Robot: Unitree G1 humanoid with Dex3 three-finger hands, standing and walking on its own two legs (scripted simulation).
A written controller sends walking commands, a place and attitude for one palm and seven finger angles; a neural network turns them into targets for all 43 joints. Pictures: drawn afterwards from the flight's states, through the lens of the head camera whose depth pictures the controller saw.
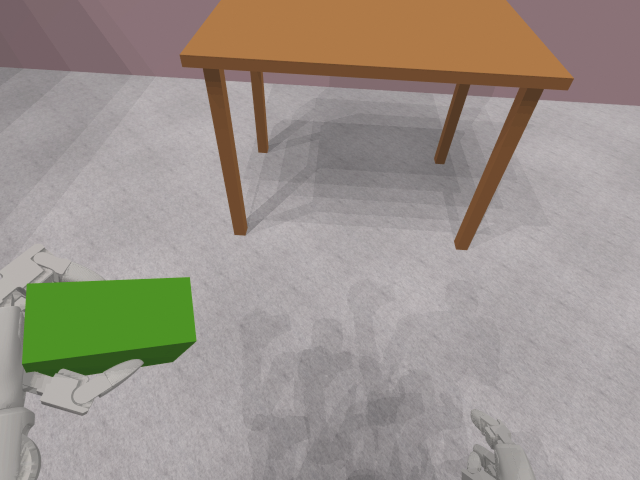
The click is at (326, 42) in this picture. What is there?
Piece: table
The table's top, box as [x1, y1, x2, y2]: [180, 0, 573, 89]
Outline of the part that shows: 180,53 182,66 552,89 567,89 573,79 565,68 505,0 221,0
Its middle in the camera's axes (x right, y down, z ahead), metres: +0.17 -0.75 +1.36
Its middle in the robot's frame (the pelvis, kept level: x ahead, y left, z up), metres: +1.53 -0.10 +0.00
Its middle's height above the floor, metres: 0.77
